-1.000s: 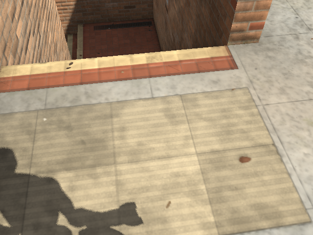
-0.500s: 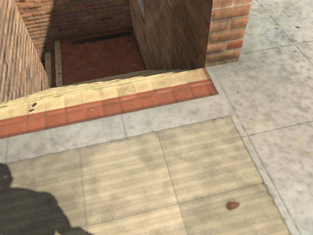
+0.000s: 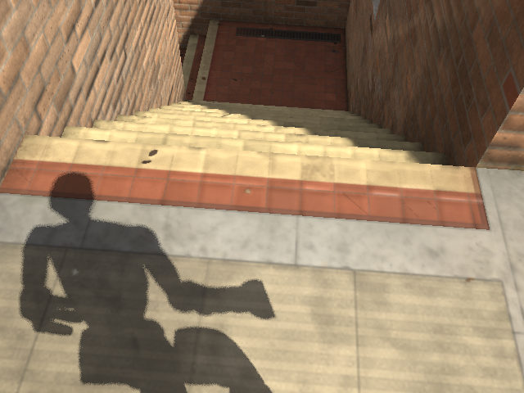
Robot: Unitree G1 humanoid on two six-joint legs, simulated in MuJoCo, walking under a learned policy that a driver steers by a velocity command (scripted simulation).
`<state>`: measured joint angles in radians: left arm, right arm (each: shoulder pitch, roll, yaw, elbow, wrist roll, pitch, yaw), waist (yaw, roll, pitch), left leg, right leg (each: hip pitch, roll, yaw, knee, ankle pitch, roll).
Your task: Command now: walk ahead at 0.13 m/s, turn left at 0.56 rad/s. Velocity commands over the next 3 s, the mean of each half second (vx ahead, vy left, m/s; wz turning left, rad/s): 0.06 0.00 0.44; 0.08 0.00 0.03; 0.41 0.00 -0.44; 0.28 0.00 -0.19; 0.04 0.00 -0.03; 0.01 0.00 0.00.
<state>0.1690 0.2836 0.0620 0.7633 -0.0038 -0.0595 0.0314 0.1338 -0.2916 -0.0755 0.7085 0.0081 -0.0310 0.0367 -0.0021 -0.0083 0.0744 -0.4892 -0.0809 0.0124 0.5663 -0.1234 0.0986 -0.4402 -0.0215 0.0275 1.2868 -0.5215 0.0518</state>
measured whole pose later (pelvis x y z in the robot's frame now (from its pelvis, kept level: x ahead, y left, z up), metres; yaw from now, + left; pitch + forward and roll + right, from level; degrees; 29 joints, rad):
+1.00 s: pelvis +0.10 -0.04 +0.01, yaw +12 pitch +0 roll +1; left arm 0.26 0.27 0.06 0.78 -0.03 -0.04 -0.01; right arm 0.30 -0.23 -0.04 0.74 0.01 -0.02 -0.02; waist -0.01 0.00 -0.02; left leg -0.18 0.01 -0.03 0.53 -0.36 0.00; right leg -0.38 -0.01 -0.02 0.82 -0.48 -0.06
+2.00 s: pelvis +0.52 -0.04 +0.01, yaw -8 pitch +3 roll +3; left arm 0.10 0.25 -0.02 0.76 0.01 -0.09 -0.08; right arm 0.20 -0.24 -0.02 0.80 0.00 -0.11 0.06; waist -0.02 -0.03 0.00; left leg -0.22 -0.08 0.05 0.47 -0.30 0.04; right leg -0.46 -0.07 0.01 0.55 -0.14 0.00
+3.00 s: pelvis +0.55 -0.04 +0.02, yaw -7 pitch -1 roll +0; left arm 0.06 0.30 0.03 0.93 0.01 -0.06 -0.05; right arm 0.19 -0.31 -0.05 0.92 0.00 -0.06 0.07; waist 0.01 0.00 0.04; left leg -0.08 -0.01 0.01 0.44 -0.35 0.02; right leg -0.28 -0.01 -0.03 0.45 -0.16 -0.01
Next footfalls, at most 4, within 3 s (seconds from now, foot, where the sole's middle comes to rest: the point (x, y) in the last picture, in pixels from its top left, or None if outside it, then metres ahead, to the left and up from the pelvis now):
0.40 right None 0.17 -0.16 -0.76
0.70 left None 0.07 0.10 -0.76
1.10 right None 0.21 -0.14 -0.76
1.58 left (240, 339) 0.54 0.07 -0.76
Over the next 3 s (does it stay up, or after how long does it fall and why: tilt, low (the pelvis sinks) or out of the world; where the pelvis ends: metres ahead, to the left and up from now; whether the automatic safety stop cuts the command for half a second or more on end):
stays up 0.55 -0.04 0.02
